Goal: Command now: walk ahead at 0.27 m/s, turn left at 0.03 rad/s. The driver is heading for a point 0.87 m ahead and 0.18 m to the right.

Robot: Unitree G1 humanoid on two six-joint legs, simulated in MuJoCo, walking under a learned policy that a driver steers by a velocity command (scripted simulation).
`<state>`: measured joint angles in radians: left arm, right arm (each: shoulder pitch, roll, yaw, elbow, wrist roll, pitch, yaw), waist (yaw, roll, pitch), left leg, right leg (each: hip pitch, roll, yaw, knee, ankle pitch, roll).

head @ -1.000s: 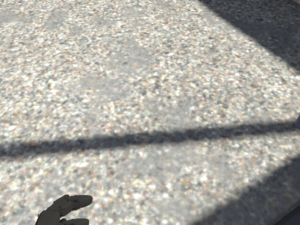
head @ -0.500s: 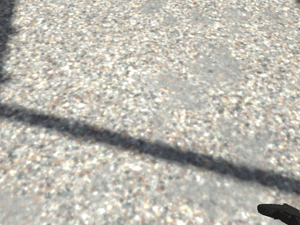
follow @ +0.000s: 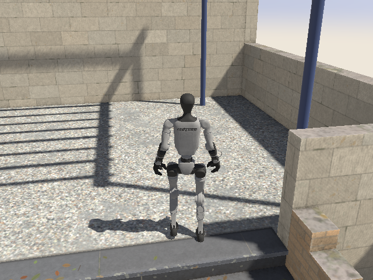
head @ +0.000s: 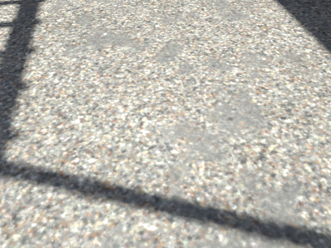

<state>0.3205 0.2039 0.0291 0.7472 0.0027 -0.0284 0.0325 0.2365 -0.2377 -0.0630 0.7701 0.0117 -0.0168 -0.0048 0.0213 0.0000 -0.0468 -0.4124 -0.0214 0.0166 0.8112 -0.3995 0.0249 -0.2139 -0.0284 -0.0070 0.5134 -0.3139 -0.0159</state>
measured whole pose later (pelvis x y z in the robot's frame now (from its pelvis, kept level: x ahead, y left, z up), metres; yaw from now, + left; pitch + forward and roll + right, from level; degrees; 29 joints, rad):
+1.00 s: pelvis +0.43 -0.05 +0.01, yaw -21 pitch +3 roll -1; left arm 0.32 0.28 0.06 0.69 -0.02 -0.05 0.00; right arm 0.08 -0.29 -0.03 0.67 -0.01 -0.10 0.00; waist 0.06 0.03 0.02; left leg -0.69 0.09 -0.11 0.70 0.02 -0.07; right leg -0.18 0.13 0.12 0.38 -0.23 -0.08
